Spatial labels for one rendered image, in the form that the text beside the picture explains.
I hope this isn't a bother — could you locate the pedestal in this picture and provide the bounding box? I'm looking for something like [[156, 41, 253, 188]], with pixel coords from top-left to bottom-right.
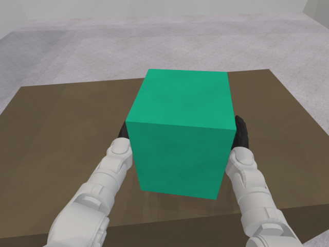
[[0, 69, 329, 247]]

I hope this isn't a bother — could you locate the robot left forearm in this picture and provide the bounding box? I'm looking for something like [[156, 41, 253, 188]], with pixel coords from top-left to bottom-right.
[[47, 137, 133, 243]]

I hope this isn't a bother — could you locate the left robot upper arm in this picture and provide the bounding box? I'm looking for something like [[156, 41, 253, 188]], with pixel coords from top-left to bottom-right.
[[43, 202, 109, 247]]

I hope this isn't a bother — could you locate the carton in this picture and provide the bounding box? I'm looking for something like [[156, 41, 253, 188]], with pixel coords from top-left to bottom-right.
[[125, 69, 236, 200]]

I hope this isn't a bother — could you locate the robot right forearm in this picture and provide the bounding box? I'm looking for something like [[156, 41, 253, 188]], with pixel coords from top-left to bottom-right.
[[225, 147, 302, 244]]

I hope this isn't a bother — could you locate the right robot upper arm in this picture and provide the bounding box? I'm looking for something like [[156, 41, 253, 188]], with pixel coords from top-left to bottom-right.
[[246, 235, 303, 247]]

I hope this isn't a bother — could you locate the right robot hand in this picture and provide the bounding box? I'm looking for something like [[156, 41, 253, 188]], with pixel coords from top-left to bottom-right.
[[231, 115, 249, 150]]

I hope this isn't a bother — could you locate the left robot hand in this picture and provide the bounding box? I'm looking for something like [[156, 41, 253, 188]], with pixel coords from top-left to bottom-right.
[[118, 122, 129, 139]]

